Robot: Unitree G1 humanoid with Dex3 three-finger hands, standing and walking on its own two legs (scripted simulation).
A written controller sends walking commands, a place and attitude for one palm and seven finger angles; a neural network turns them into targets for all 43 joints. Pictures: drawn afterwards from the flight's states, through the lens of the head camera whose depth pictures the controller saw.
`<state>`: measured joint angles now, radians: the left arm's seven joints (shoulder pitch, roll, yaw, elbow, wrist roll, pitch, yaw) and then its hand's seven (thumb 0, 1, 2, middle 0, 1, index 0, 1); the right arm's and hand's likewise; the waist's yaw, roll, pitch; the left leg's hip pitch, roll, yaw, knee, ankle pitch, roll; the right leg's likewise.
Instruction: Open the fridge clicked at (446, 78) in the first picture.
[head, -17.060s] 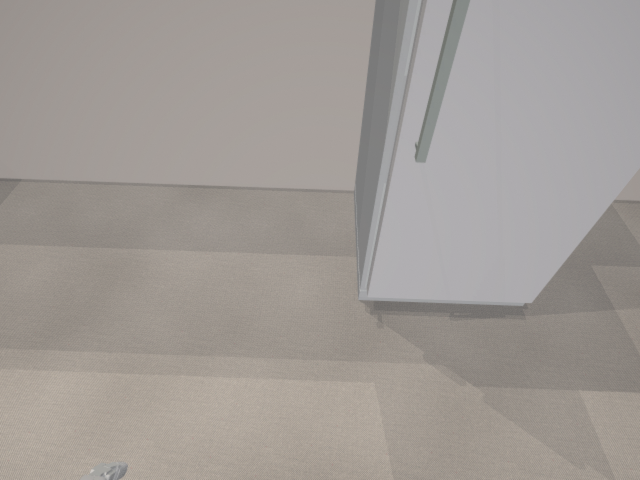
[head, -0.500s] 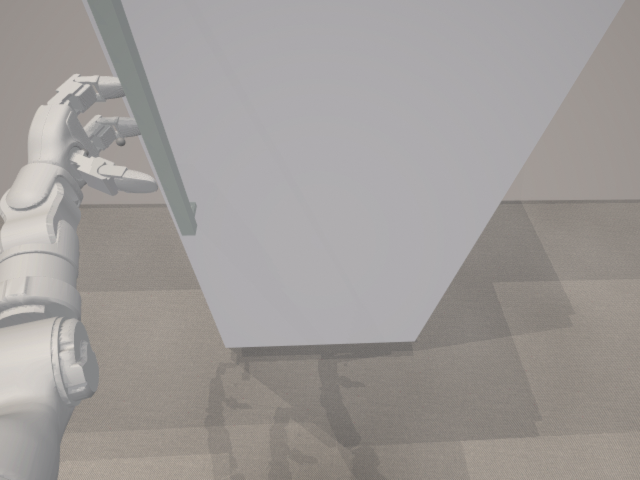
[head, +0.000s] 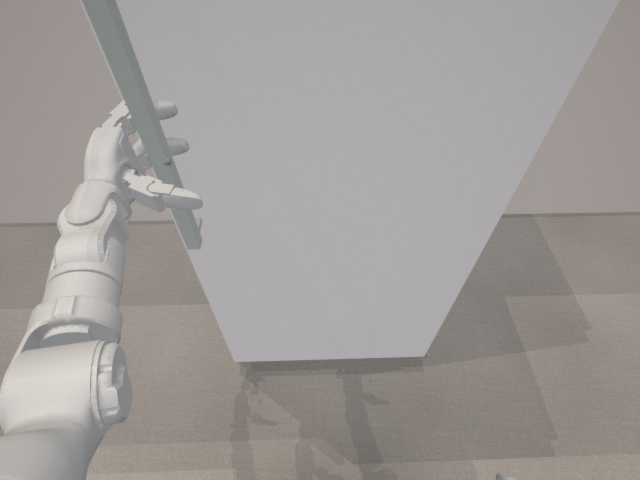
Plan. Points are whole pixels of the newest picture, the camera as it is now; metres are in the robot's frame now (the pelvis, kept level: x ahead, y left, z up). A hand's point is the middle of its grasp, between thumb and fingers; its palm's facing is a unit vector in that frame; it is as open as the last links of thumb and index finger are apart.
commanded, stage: slide the fingers in behind the handle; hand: left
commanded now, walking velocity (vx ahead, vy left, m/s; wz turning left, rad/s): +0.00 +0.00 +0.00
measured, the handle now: (147, 102) +0.50 +0.22 +0.21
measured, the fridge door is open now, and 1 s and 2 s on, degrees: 0 0 0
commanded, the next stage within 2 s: grip the handle and tug to test in 0.70 s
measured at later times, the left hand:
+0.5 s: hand (165, 163) +0.44 +0.19 +0.17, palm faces +0.04 -1.00 +0.01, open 14.0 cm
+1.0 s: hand (170, 160) +0.45 +0.19 +0.17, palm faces +0.03 -1.00 +0.01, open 13.0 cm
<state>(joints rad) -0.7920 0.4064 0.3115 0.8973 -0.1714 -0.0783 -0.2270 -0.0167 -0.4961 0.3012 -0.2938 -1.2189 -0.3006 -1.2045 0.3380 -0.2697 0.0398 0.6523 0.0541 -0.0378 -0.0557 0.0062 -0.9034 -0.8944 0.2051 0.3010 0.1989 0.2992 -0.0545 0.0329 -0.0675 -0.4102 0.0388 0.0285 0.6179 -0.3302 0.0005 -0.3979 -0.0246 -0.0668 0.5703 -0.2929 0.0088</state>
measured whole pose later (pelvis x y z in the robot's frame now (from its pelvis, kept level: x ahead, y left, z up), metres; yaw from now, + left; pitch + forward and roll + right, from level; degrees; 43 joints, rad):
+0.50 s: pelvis -0.01 -0.01 +0.00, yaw +0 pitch +6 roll -1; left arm -0.82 0.44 0.32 0.97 -0.17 -0.11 -0.23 -0.02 -0.50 0.30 -0.30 -1.20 -0.29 -1.20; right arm 0.35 -0.29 0.03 0.67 0.06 -0.04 -0.08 0.01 -0.90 -0.89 0.20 0.30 0.20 0.30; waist -0.07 0.02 -0.05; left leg -0.40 0.05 0.03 0.60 -0.30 -0.01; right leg -0.40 -0.02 -0.06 0.56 -0.27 0.00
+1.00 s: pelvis -0.01 +0.00 +0.00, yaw -1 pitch +7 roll -1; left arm -0.81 0.41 0.32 0.94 -0.16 -0.12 -0.21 -0.02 -0.35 0.36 -0.32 -1.23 -0.31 -1.22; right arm 0.37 -0.27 0.03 0.67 0.05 -0.05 -0.06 0.01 -0.90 -0.89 0.21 0.30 0.20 0.30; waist -0.07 0.03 -0.06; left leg -0.41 0.04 0.05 0.60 -0.31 0.01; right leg -0.41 -0.02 -0.05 0.56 -0.27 0.01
